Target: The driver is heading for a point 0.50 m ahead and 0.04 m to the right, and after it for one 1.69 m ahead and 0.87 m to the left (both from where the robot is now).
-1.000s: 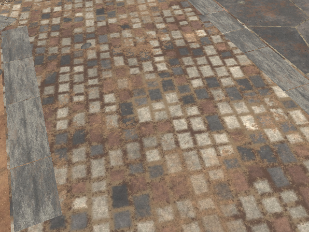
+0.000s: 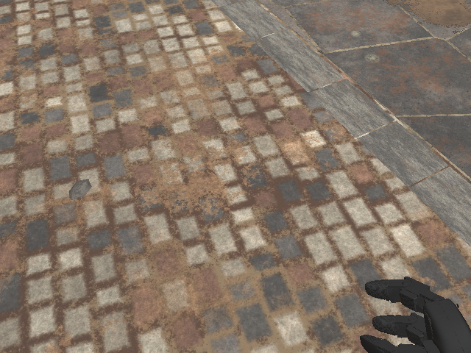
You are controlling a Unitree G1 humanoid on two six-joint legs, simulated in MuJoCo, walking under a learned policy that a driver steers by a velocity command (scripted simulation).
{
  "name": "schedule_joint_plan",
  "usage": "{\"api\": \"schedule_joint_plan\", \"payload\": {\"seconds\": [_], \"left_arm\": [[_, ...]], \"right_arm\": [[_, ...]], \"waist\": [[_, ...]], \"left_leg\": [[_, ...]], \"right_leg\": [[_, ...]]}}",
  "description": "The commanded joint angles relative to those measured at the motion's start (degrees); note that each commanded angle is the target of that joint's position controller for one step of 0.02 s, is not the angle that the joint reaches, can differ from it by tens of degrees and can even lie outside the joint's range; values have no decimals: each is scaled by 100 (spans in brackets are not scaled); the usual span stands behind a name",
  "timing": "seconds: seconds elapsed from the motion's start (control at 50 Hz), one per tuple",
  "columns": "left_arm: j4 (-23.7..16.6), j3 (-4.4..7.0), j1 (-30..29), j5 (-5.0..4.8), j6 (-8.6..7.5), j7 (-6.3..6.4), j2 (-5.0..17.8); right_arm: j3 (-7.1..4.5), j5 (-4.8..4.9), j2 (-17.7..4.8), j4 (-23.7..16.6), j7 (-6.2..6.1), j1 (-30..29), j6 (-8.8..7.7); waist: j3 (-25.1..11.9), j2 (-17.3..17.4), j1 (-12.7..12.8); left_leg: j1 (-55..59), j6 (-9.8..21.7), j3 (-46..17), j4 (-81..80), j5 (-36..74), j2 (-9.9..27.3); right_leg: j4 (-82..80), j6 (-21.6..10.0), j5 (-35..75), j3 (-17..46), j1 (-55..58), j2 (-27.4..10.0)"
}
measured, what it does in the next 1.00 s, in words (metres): walks ahead: left foot, then right foot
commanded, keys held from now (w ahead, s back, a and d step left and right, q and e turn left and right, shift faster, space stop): w+e+shift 0.32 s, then q+shift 0.68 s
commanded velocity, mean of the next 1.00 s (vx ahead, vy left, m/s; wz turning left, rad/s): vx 0.54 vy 0.00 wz -0.07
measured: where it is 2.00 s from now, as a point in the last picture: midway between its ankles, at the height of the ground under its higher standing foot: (281, 286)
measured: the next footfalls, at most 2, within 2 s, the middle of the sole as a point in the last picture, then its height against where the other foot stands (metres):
left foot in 0.08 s outside the picture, level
right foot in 0.48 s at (316, 324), level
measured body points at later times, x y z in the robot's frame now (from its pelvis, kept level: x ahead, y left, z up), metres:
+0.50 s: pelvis +0.43 +0.00 -0.02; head +0.47 -0.01 +0.42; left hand +0.77 +0.07 -0.07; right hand +0.23 -0.19 -0.15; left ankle +0.24 +0.21 -0.70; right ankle +0.55 -0.11 -0.74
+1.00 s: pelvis +0.63 +0.01 -0.02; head +0.67 +0.03 +0.43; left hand +0.84 +0.26 -0.12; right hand +0.75 -0.29 -0.10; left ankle +0.72 +0.08 -0.73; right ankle +0.55 -0.13 -0.68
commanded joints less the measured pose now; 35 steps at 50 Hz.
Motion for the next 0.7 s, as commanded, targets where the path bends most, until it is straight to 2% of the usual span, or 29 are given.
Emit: {"api": "schedule_joint_plan", "payload": {"seconds": [0.02, 0.04, 0.06, 0.08, 0.1, 0.12, 0.14, 0.16, 0.2, 0.22, 0.26, 0.3, 0.32, 0.34, 0.36, 0.38, 0.4, 0.42, 0.44, 0.46, 0.48, 0.5, 0.52, 0.54, 0.56, 0.58, 0.6, 0.64, 0.7], "left_arm": [[-373, 314, -91, 23, -46, 39, 1086], [-401, 340, -202, 70, -53, 25, 1229], [-472, 347, -531, 71, -87, 1, 1299], [-702, 184, -815, 53, -172, 18, 741], [-1179, -69, -308, -241, -201, -11, -117], [-1019, -118, -509, -87, -63, 67, 284], [-995, -58, -1013, 64, 14, 37, 543], [-1033, -42, -1288, 122, 62, -41, 554], [-1268, -102, -1714, 248, 194, -226, 300], [-1378, -150, -1708, 222, 269, -282, 190], [-1620, -225, -2012, 199, 361, -326, 112], [-1853, -282, -2303, 193, 387, -362, 126], [-1877, -290, -2463, 190, 394, -373, 165], [-1997, -358, -2691, 221, 357, -403, 81], [-1960, -417, -2764, 237, 300, -425, -17], [-1965, -491, -2850, 230, 213, -458, -147], [-1817, -515, -2737, 254, 149, -452, -168], [-1631, -485, -2405, 301, 110, -410, -64], [-1381, -410, -1790, 346, 73, -347, 145], [-1527, -122, -1303, -148, 6, -225, 557], [-1285, -19, -672, -47, 29, -81, 944], [-1078, -19, -449, 172, 43, 76, 1437], [-1321, -82, -377, 389, 36, 68, 1163], [-1332, -58, -574, 280, 70, 29, 937], [-1238, -109, -1030, 104, -1, 6, 717], [-1172, -165, -1347, 9, -72, 10, 462], [-1172, -191, -1633, 4, -104, 14, 300], [-1163, -163, -1987, 98, -118, 26, 199], [-1068, -118, -2405, 137, -90, 156, 233]], "right_arm": [[-303, 27, -797, -215, -67, 87, -101], [-433, 42, -1059, -37, -129, 755, -143], [-569, 12, -1316, 209, -201, 1889, -188], [-767, -136, -1797, 416, -326, 3321, -211], [-885, -294, -2320, 401, -310, 2981, -171], [-909, -260, -1876, 291, -276, 2285, -95], [-776, -201, -1274, 234, -251, 1962, -64], [-709, -184, -988, 373, -217, 1938, -50], [-638, -138, -744, 837, -210, 2404, -93], [-622, -74, -655, 973, -169, 2489, -154], [-616, 4, -583, 1121, -83, 2484, -264], [-634, -6, -703, 1162, -78, 2252, -346], [-621, -4, -651, 1242, -81, 2273, -362], [-600, -17, -674, 1294, -92, 2329, -386], [-575, -12, -636, 1365, -94, 2403, -387], [-587, -23, -796, 1424, -88, 2505, -401], [-613, 15, -962, 1538, -89, 2668, -392], [-663, 69, -1240, 1630, -123, 2766, -356], [-692, 126, -1441, 1699, -161, 2814, -290], [-874, 499, -2167, 1602, -262, 2435, -251], [-819, 505, -1964, 1525, -299, 2188, -247], [-561, 103, -906, 1380, -207, 2837, -261], [-517, 356, -856, 1638, -127, 3818, -289], [-700, 481, -1365, 1599, -142, 3232, -259], [-704, 529, -1182, 1361, -185, 2704, -205], [-695, 460, -968, 1406, -266, 2535, -122], [-733, 413, -876, 1467, -307, 2677, 5], [-766, 385, -585, 1421, -334, 2913, 242], [-806, 334, -464, 1052, -377, 2500, 418]], "waist": [[-45, -342, -299], [-516, -270, -677], [-1110, -113, -1397], [-1925, 502, -1978], [-2581, 2737, -1223], [-1800, 1861, -1129], [-1075, 892, -1221], [-580, 328, -1179], [-131, 501, -1098], [-112, 742, -978], [68, 623, -842], [265, 568, -645], [433, 465, -647], [678, 440, -646], [837, 159, -659], [937, 186, -666], [825, 216, -670], [588, 449, -509], [164, 613, -209], [-457, 919, 465], [-873, 758, 838], [-1810, -1068, 92], [-3607, -1124, 5], [-3263, -398, 114], [-2025, -171, -178], [-1343, 179, -436], [-997, 128, -703], [-761, -189, -1036], [-347, -503, -1182]], "left_leg": [[1976, 72, 548, -748, -134, -682], [2730, 150, 580, -781, -663, -825], [4024, 238, 530, -634, -1024, -642], [5440, 397, -654, -659, -3076, 571], [6403, 991, -4226, -2140, -4733, 2170], [5725, 1156, -4452, -2354, -5619, 2051], [5053, 1040, -3225, -2144, -4880, 1702], [4389, 917, -2159, -2094, -3503, 1412], [3871, 660, -807, -2158, -1996, 954], [3794, 641, -581, -2193, -1583, 973], [3589, 589, 100, -2398, -627, 942], [3231, 544, 804, -2672, 11, 859], [3176, 455, 1263, -2731, 469, 612], [2923, 514, 1405, -2829, 1002, 548], [2730, 520, 1666, -2857, 1902, 395], [2621, 562, 1737, -2895, 2754, 442], [2707, 633, 1742, -2827, 3698, 448], [2928, 676, 1751, -2425, 4509, 461], [3084, 704, 1723, -1570, 4996, 476], [3238, 655, 1384, -568, 5395, 632], [2802, 476, 1363, 793, 4287, 316], [1144, 243, 1185, 3401, -3273, -673], [389, 206, -553, 4892, -4069, -978], [475, 146, -580, 4807, -3691, -702], [43, 67, -207, 4241, -3267, -457], [-27, -44, 19, 3960, -2957, -257], [260, -131, 116, 3905, -2717, -149], [842, -245, 243, 3854, -2444, -53], [679, -318, 404, 3117, -1912, 58]], "right_leg": [[41, -461, 2902, 1150, -941, -976], [933, -321, 3596, 1075, -797, -918], [2298, -157, 3654, 820, -1259, -684], [4275, -114, 2210, 379, -2208, -443], [5825, 94, -858, -281, -4002, 76], [6407, 13, -319, -540, -4827, -580], [6256, 23, 154, -691, -4925, -877], [5933, 70, 410, -747, -4753, -1090], [5754, 120, 479, -750, -4700, -1350], [5747, 134, 535, -768, -4778, -1420], [5669, 145, 794, -858, -4936, -1485], [5154, 162, 1375, -978, -4785, -1511], [4808, 149, 1619, -1191, -4694, -1413], [3977, 147, 1778, -1261, -4426, -1371], [3243, 141, 1959, -1490, -3962, -1185], [2466, 93, 2030, -1721, -3394, -1026], [2112, 42, 2131, -1942, -2726, -714], [1808, -13, 2018, -1999, -2098, -428], [1551, -96, 1910, -1931, -1285, -227], [1071, -268, 2608, -1242, -420, -641], [554, -379, 3748, -804, 582, -1124], [1905, -623, 8131, 428, 2677, -2737], [1869, -1679, 8421, 1950, 3673, -3885], [1285, -1623, 7616, 1315, 2694, -3490], [867, -1360, 6583, 700, 1754, -3141], [559, -1119, 5895, 345, 893, -2900], [251, -1052, 5568, 4, 130, -2792], [-247, -962, 5082, -607, -1008, -2737], [-595, -811, 4554, -1426, -1750, -2646]]}}
Keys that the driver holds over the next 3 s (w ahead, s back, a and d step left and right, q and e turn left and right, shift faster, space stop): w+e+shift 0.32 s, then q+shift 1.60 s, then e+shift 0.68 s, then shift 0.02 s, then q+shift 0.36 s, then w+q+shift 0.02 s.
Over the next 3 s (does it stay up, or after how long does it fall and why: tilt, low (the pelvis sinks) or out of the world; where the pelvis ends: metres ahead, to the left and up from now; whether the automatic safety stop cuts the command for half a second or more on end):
stays up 0.75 0.05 0.00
